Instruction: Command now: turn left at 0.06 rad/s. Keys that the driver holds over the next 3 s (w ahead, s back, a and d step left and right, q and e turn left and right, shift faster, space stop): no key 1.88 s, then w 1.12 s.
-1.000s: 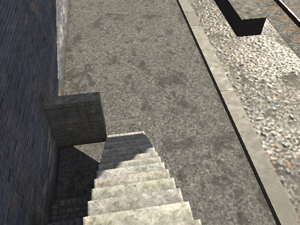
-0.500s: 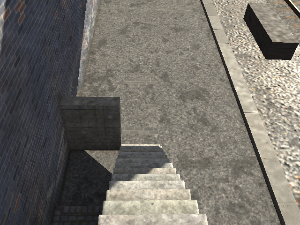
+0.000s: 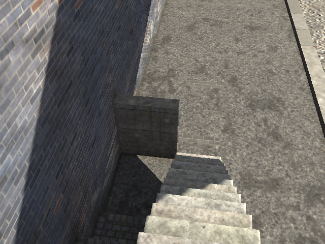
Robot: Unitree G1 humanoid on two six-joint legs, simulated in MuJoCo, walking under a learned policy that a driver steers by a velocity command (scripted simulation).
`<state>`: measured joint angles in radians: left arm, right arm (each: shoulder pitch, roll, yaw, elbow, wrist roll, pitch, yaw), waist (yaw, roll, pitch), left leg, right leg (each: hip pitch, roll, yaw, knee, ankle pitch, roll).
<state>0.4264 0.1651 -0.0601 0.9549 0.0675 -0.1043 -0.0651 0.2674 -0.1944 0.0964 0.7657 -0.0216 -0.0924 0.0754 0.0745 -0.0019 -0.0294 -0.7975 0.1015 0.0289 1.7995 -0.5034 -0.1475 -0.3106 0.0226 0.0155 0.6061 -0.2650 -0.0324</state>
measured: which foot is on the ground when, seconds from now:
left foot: down 0.00-0.80, up 0.82-1.00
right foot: down 0.00-0.68, up 0.70-0.92, down 0.94-1.00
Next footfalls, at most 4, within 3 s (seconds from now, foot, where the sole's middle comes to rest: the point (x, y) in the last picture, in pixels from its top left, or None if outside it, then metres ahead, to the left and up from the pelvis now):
0.94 right None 0.10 -0.01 -0.77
1.16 left None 0.31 0.08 -0.98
1.44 right None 0.22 -0.20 -0.82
1.72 right None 0.31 -0.21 -0.98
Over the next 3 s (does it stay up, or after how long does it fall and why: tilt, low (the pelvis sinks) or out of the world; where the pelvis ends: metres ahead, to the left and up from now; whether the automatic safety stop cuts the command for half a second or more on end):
stays up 0.48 0.02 -0.46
